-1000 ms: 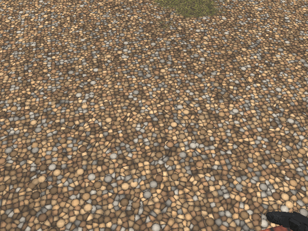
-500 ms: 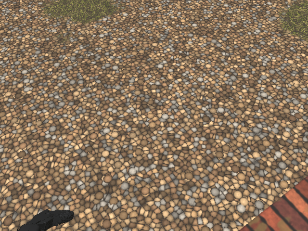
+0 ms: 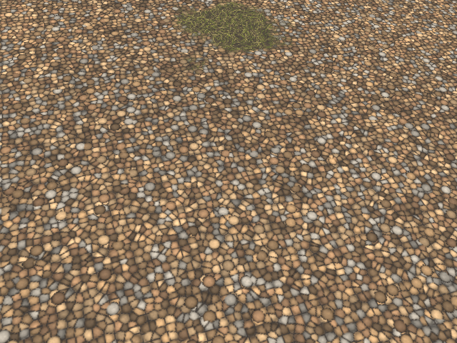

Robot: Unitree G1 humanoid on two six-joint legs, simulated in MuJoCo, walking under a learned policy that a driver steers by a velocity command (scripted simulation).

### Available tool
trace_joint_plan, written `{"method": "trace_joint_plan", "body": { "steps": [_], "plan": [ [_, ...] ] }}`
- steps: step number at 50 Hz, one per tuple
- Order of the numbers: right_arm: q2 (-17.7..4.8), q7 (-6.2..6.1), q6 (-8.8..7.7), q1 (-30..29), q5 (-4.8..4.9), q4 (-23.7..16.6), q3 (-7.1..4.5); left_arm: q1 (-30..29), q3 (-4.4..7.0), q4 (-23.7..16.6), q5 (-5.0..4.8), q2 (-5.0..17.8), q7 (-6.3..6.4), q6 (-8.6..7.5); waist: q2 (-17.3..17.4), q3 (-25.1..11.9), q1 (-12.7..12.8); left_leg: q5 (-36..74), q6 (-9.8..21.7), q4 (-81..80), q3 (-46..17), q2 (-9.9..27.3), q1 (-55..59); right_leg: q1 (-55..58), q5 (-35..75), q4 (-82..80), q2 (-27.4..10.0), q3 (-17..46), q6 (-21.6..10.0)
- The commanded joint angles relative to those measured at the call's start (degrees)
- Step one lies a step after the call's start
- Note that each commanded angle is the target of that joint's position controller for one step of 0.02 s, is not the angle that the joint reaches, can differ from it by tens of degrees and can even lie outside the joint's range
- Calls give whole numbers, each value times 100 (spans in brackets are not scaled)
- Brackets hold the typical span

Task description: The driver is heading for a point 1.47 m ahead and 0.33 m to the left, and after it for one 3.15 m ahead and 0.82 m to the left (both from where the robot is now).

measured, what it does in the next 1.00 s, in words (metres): walks ahead, turning left: right foot, then left foot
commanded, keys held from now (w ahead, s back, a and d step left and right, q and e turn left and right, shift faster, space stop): q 0.36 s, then w+q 0.06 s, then w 0.58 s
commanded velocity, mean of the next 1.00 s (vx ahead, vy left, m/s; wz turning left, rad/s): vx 0.21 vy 0.00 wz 0.36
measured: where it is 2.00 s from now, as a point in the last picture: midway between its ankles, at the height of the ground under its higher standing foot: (124, 260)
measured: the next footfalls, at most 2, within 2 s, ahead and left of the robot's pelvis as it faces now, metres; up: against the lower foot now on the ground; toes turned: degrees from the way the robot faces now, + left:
right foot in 0.40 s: +0.10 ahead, -0.13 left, +0.00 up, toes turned +20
left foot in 0.80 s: +0.14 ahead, +0.18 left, +0.00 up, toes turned +22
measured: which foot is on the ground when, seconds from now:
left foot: down 0.00-0.40, up 0.42-0.78, down 0.80-1.00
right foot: up 0.00-0.38, down 0.40-0.82, up 0.84-1.00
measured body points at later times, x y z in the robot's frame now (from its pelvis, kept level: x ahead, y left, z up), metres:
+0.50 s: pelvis +0.04 -0.03 +0.00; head +0.06 -0.04 +0.45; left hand +0.08 +0.29 -0.09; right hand +0.27 -0.26 -0.09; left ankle -0.01 +0.08 -0.68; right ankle +0.06 -0.14 -0.74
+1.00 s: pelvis +0.17 +0.09 +0.01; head +0.18 +0.11 +0.46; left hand +0.18 +0.39 -0.11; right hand +0.34 -0.14 -0.09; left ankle +0.10 +0.16 -0.74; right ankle +0.25 -0.05 -0.66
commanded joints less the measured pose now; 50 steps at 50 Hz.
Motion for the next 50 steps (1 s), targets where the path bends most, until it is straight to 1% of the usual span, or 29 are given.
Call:
{"method": "trace_joint_plan", "body": {
  "steps": [1, 3, 7, 11, 15, 17, 18, 19, 20, 21, 22, 23, 24, 25, 27, 29, 32, 36, 38, 39, 40, 41, 42, 43, 44, 45, 46, 48, 50],
  "plan": [
    [-939, -101, -165, -457, 156, -546, -206, -206, 178, -355, 53, 582, 72, -74, 894, -522, 221, 2755, 926, -1361, -1754, 1347, 942, -900, 411, 857, -24, 533, 43],
    [-887, -150, -140, -263, 134, -565, -187, -155, 157, -353, 4, 465, 58, -112, 809, -729, 205, 3081, 957, -1288, -1671, 1233, 1179, -796, 713, 788, 74, 549, 102],
    [-1025, -230, -75, -38, 172, -601, -252, -381, 81, -415, -42, 319, 40, -177, 908, -714, 46, 2786, 942, -1200, -1853, 1139, 1594, -801, 913, -377, 124, 646, 234],
    [-1159, -219, 7, -166, 156, -742, -311, -444, 62, -416, -69, 362, -48, -229, 1069, -592, -11, 2299, 1010, -1171, -2157, 1041, 1148, -157, 845, -1231, 223, 662, 302],
    [-1161, -164, 71, -387, 171, -891, -319, -290, 74, -389, -106, 461, -136, -327, 1152, -674, 14, 2778, 1023, -952, -2600, 970, 1039, 428, 655, -1875, 341, 692, 235],
    [-1137, -168, 107, -540, 217, -971, -310, -92, 86, -352, -117, 505, -189, -388, 1184, -739, 117, 2944, 916, -770, -2811, 867, 1083, 806, 859, -2541, 365, 679, 150],
    [-1113, -185, 131, -674, 260, -1024, -298, 107, 101, -295, -115, 520, -218, -418, 1151, -750, 266, 2765, 767, -636, -2812, 720, 991, 1197, 1355, -3209, 360, 612, 77],
    [-1027, -207, 144, -722, 280, -1073, -267, 366, 136, -217, -98, 604, -237, -436, 1019, -872, 380, 1842, 554, -502, -2717, 505, 642, 1882, 2000, -3788, 176, 624, -38],
    [-704, -200, 141, -546, 204, -1105, -166, 615, 207, -199, -20, 902, -211, -414, 262, -1108, 345, 92, 264, 306, -2257, 89, -206, 2843, 1955, -3931, -813, 1464, -402],
    [-457, -161, 92, -115, 194, -1154, -111, 635, 256, -204, 53, 1291, -168, -346, -1157, -946, 19, -2020, -26, 1390, -1148, -891, -1636, 3392, 2060, -4023, -1843, 2818, -1182],
    [-896, -146, -12, -285, 166, -1233, -204, 697, 237, -222, 137, 1166, -199, -395, -1262, -675, 210, -1851, -155, 2399, -1032, -433, -2317, 3005, 725, -4362, -2368, 3653, -1770],
    [-1174, -130, -53, -446, 187, -1159, -289, 542, 152, -311, 91, 844, -189, -448, -795, -390, 258, -1321, -194, 2771, -1051, -178, -2366, 2742, -313, -4514, -2026, 3269, -1666],
    [-1115, -115, -53, -427, 139, -1084, -303, 357, 104, -313, -5, 711, -158, -460, -742, -194, 187, -947, -291, 2890, -945, -143, -2429, 2632, -607, -4570, -1649, 2841, -1398],
    [-1006, -98, -55, -394, 106, -1034, -281, 358, 52, -315, -71, 607, -131, -475, -755, -131, 220, -684, -381, 2972, -899, -104, -2490, 2640, -603, -4626, -1463, 2557, -1266],
    [-685, -19, -158, -464, 132, -1031, -179, 645, 18, -193, -47, 609, -111, -523, -635, 5, 340, -170, -447, 2862, -676, -57, -2405, 2501, -196, -4802, -1259, 2076, -1232],
    [-534, 19, -276, -703, 154, -1108, -105, 888, 26, -108, -47, 667, -134, -579, -601, 60, 466, 127, -466, 2291, -410, 61, -2375, 2569, 257, -4884, -1203, 1757, -1275],
    [-333, 69, -398, -1020, 151, -1231, 12, 1008, 58, -74, -101, 858, -179, -603, -668, 27, 590, 343, -457, 1156, -68, 207, -1701, 2328, 896, -4870, -1154, 1340, -1279],
    [-462, 138, -456, -1036, 241, -1284, 8, 1289, 91, 24, -182, 1069, -301, -581, -699, 81, 598, 258, -304, 187, 181, 89, -755, 1998, 997, -4694, -1321, 1245, -1331],
    [-515, 146, -464, -638, 253, -1166, -32, 1250, 61, 55, -236, 1039, -336, -538, -596, 41, 298, 608, -130, -425, 295, -33, 104, 1719, 1082, -4380, -1324, 1174, -1214],
    [-629, 114, -446, -211, 264, -1028, -105, 1283, 8, 80, -208, 923, -346, -537, -494, -119, 75, 605, -24, -582, 313, -127, 825, 1485, 1467, -4000, -1216, 1043, -1089],
    [-854, 55, -435, 481, 273, -884, -218, 1222, -90, 73, -144, 671, -358, -568, -271, -483, -302, 575, 153, -672, -62, 122, 1822, 1096, 1915, -3017, -913, 667, -844],
    [-1472, -14, -412, 1228, 138, -837, -361, 1174, -264, -215, -28, 155, -378, -661, 1169, -1191, -504, 44, 772, -1007, -2112, 1570, 3326, -362, 1090, -795, -229, -56, -354],
    [-1562, 53, -441, 1590, 126, -740, -381, 1026, -234, -362, -116, 306, -329, -776, 1793, -1340, -593, -935, 1418, -1819, -3992, 2246, 3394, -1451, -485, 553, 110, 281, -267],
    [-1146, 101, -502, 1243, 115, -779, -232, 938, -102, -361, -241, 768, -342, -818, 1273, -763, -459, -1340, 1350, -1914, -3680, 2154, 2967, -1881, -251, 1180, -274, 583, -390],
    [-869, 127, -533, 926, 105, -836, -143, 840, -96, -349, -278, 785, -371, -823, 1112, -382, -301, -1248, 1202, -1971, -3028, 1867, 2514, -1915, 279, 1201, -480, 538, -499],
    [-722, 149, -547, 656, 106, -866, -89, 805, -105, -310, -203, 701, -380, -812, 889, -127, -181, -801, 1124, -2121, -2532, 1614, 2100, -1823, 705, 988, -607, 494, -498],
    [-627, 161, -556, 462, 99, -879, -53, 788, -89, -293, -124, 663, -389, -784, 845, 42, -52, -174, 1046, -2248, -2146, 1444, 1736, -1618, 1019, 713, -726, 520, -461],
    [-647, 147, -589, 332, 86, -871, -63, 836, -128, -259, -98, 465, -427, -714, 808, 73, 111, 792, 1009, -2456, -1615, 1255, 1385, -1320, 1500, 462, -750, 428, -347],
    [-698, 121, -627, 395, 100, -799, -87, 684, -153, -309, -71, 384, -426, -660, 633, 73, 145, 1626, 1030, -2526, -1206, 1175, 1370, -1391, 1932, 26, -713, 373, -207]
  ]
}}
Keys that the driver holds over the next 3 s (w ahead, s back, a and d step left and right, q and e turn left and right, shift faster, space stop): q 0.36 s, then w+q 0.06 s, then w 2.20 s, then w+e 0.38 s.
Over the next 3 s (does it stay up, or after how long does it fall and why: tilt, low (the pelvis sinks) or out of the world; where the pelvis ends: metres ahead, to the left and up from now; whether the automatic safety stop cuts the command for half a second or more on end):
stays up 1.23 0.48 0.00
